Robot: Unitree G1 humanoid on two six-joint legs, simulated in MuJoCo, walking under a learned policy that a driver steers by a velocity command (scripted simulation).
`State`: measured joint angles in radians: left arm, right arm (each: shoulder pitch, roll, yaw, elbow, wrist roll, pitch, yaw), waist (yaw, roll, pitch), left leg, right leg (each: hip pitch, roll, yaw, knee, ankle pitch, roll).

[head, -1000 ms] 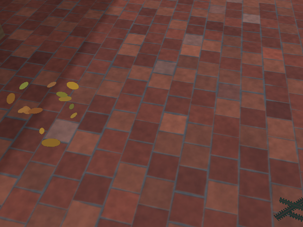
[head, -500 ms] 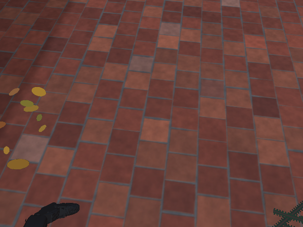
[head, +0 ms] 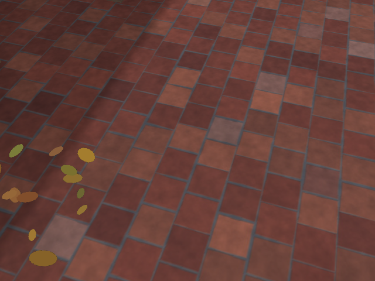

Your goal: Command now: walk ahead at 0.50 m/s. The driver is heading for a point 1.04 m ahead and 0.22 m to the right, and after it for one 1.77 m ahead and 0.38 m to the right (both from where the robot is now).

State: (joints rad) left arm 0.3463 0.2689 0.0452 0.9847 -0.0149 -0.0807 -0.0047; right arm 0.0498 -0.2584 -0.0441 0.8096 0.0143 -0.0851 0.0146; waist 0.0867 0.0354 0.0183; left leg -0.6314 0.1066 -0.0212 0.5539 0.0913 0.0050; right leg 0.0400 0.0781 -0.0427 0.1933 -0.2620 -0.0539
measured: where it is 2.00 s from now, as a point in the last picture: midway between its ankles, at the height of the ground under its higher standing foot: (243, 130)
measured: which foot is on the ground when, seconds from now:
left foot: up 0.00-0.08, down 0.10-0.62, up 0.64-1.00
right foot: down 0.00-0.12, up 0.14-0.60, down 0.62-1.00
